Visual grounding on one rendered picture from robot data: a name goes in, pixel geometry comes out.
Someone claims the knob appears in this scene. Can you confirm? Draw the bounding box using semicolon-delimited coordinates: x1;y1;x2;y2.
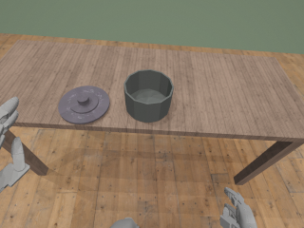
77;93;89;105

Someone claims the robot right hand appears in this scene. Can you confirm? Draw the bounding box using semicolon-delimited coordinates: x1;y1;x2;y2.
219;187;257;228

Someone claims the robot left hand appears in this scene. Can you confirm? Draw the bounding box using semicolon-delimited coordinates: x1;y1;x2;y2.
0;96;30;193

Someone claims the lid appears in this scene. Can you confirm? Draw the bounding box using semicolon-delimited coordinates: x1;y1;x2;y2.
58;85;110;124

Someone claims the pot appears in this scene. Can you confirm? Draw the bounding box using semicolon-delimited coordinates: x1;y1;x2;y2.
123;69;174;123

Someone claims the left robot thigh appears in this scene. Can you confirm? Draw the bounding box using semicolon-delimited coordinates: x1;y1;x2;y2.
110;218;140;228

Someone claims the table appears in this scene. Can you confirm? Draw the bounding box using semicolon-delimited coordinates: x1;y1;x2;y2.
0;39;304;185

